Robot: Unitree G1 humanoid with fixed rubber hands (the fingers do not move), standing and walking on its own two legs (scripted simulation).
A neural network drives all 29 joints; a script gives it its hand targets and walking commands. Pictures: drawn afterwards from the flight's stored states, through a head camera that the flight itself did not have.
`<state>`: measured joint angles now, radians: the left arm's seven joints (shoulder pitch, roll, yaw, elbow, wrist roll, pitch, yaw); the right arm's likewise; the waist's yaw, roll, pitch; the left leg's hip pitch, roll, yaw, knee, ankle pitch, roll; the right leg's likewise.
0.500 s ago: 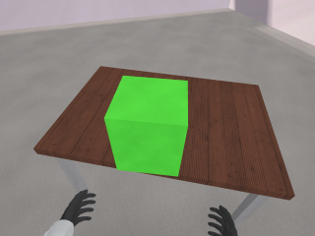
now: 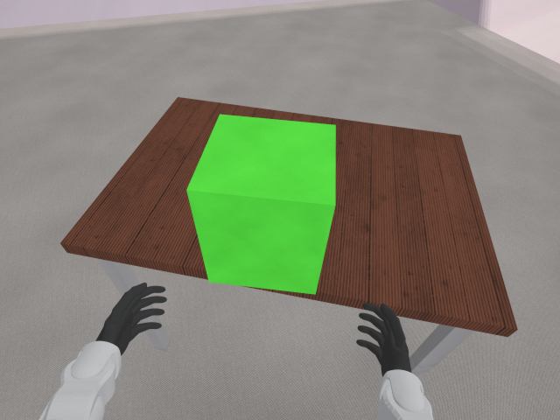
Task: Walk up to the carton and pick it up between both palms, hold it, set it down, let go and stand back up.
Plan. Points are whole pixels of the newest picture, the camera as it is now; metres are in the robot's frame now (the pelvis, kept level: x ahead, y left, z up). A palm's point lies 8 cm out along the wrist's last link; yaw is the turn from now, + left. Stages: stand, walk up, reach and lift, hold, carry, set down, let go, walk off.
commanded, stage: reach and lift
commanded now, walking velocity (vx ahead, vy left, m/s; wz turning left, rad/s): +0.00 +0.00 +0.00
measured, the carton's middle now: (269, 207) +0.47 +0.04 +0.02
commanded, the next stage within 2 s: none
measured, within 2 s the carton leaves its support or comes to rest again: neither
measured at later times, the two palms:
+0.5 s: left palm (117, 292) +0.29 +0.26 +0.02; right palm (382, 318) +0.27 -0.14 +0.00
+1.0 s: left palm (115, 234) +0.35 +0.26 +0.08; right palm (396, 258) +0.33 -0.15 +0.07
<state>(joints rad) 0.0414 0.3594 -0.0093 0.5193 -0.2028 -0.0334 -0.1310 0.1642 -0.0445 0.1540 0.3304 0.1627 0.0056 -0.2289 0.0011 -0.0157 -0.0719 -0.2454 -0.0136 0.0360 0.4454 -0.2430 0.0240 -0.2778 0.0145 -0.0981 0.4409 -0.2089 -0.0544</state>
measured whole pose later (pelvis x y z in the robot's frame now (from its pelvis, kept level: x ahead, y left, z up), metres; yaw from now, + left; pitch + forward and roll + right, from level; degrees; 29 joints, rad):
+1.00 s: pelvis +0.02 +0.03 +0.01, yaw -4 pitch +2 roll -1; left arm -0.28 0.38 0.02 0.35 -0.23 0.21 -0.07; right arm -0.22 -0.12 0.01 0.32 0.20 0.17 -0.25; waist 0.05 -0.03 -0.04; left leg -0.14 -0.02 0.10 0.31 -0.20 0.06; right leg -0.18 0.02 -0.03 0.26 -0.12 -0.01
